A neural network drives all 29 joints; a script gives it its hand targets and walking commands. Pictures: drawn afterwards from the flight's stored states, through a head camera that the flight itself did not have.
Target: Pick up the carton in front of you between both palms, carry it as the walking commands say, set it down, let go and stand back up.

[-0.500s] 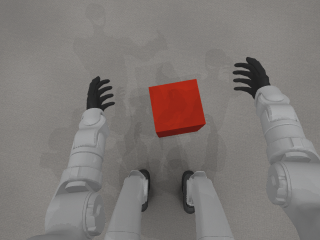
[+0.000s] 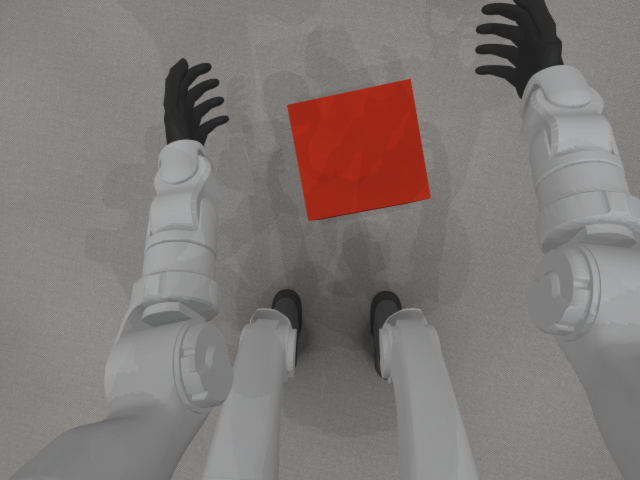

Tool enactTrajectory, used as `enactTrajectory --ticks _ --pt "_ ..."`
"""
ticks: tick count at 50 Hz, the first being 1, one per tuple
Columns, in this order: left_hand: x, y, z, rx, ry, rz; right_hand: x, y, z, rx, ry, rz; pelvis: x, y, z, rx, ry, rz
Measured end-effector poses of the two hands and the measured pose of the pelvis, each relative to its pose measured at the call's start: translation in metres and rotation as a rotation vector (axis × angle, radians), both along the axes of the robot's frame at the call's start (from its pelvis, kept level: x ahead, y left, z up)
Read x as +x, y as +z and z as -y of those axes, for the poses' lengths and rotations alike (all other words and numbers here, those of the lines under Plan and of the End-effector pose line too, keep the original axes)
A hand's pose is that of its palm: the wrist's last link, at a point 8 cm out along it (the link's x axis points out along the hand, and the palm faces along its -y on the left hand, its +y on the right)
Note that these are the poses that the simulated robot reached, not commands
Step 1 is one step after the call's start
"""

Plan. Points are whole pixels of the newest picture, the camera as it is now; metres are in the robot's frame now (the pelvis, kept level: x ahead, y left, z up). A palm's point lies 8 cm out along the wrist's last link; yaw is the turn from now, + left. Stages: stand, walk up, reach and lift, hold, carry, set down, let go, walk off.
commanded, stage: reach and lift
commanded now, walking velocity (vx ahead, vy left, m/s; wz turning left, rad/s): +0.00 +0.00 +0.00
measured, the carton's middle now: (356, 161) +0.49 -0.04 -0.50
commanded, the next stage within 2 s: none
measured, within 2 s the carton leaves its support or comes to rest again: leaves its support in 1.46 s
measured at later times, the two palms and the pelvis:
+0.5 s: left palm (244, 169) +0.47 +0.16 -0.37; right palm (464, 135) +0.51 -0.21 -0.37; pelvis -0.06 +0.01 -0.21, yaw +2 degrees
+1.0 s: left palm (254, 166) +0.48 +0.15 -0.42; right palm (445, 139) +0.51 -0.20 -0.42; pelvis -0.05 +0.01 -0.25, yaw +2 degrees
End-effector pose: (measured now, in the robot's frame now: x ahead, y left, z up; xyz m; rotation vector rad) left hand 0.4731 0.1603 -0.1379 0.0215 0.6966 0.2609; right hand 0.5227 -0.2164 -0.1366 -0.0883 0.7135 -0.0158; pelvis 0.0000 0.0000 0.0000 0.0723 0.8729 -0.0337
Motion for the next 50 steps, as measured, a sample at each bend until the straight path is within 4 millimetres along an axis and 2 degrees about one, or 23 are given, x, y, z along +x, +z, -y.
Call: enactTrajectory --ticks 7,14,21,31,34,37,43,50 --pt "-0.005 -0.081 0.0 -0.011 -0.015 -0.019 -0.016 -0.086 0.001 -0.011 -0.03 -0.019 -0.013 -0.064 -0.01 0.007 0.004 -0.029" --pt "-0.008 -0.155 -0.002 -0.011 -0.022 -0.016 -0.02 -0.161 0.006 -0.026 -0.038 0.005 -0.036 -0.135 -0.017 0.014 0.009 0.024" --pt "-0.008 -0.206 0.0 -0.019 -0.02 -0.026 -0.017 -0.211 0.001 -0.021 -0.028 0.009 -0.055 -0.188 -0.017 0.017 0.014 0.12" --pt "-0.006 -0.271 0.004 -0.025 -0.034 -0.076 -0.018 -0.276 -0.007 -0.015 -0.015 -0.038 -0.063 -0.231 -0.011 0.02 0.02 0.213" --pt "-0.002 -0.282 0.002 -0.023 -0.037 -0.078 -0.017 -0.291 -0.009 -0.022 -0.013 -0.039 -0.061 -0.239 -0.009 0.019 0.028 0.237" --pt "0.004 -0.285 -0.002 -0.021 -0.033 -0.058 -0.012 -0.297 -0.013 -0.019 -0.009 -0.027 -0.058 -0.245 -0.008 0.017 0.03 0.252" --pt "0.01 -0.284 0.0 -0.021 -0.043 -0.045 -0.004 -0.292 -0.02 -0.01 -0.005 0.008 -0.052 -0.251 -0.01 0.013 0.034 0.254" --pt "0.005 -0.28 0.009 -0.03 -0.053 -0.059 -0.013 -0.288 -0.021 -0.009 -0.004 -0.018 -0.052 -0.248 -0.014 0.011 0.032 0.239"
